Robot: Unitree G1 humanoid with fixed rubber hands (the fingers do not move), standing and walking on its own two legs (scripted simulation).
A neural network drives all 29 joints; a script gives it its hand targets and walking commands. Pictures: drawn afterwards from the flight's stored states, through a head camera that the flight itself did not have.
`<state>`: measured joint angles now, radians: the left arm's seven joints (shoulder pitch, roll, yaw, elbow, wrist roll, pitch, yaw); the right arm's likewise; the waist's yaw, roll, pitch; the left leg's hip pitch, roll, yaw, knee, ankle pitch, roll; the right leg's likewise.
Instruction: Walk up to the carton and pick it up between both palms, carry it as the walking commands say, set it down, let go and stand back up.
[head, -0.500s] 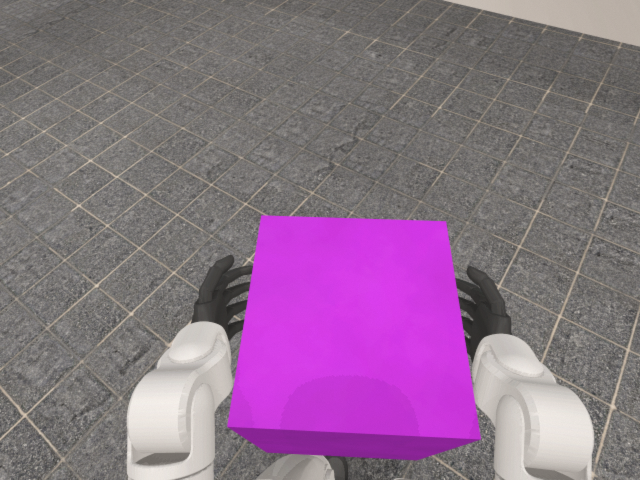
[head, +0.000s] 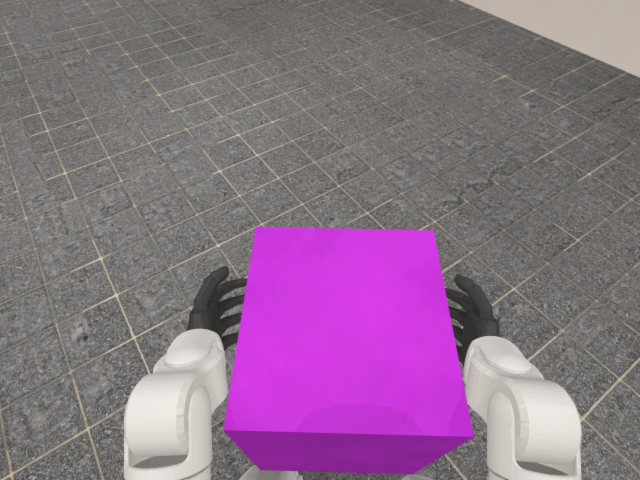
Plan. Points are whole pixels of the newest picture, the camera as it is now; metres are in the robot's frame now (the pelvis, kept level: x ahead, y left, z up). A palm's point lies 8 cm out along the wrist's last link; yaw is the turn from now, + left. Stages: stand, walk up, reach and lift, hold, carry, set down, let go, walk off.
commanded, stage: carry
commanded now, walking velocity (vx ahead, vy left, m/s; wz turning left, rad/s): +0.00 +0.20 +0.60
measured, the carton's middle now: (340, 359) +0.26 +0.01 +0.01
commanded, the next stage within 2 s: none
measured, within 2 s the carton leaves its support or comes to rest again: neither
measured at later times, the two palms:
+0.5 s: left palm out of the picture +0.13 +0.36 +0.09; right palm (266, 357) +0.23 +0.08 +0.09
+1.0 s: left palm out of the picture -0.04 +0.51 +0.10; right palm (23, 449) +0.13 +0.28 +0.10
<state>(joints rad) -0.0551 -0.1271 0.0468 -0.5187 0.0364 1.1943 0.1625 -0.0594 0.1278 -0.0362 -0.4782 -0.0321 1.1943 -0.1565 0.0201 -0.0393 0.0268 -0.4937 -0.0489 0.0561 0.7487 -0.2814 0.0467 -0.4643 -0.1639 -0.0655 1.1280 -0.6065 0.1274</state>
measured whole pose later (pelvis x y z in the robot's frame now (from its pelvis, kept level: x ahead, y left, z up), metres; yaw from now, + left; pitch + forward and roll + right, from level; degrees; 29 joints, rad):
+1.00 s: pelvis -0.15 +0.25 +0.00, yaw +34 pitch +1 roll +1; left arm 0.01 -0.13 0.03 -0.58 0.05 1.17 0.16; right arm -0.08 0.13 -0.03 -0.51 -0.01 1.22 -0.17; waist 0.00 -0.02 -0.02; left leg -0.46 0.05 0.03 0.65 -0.16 -0.04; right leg -0.36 -0.32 -0.17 0.79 -0.44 0.16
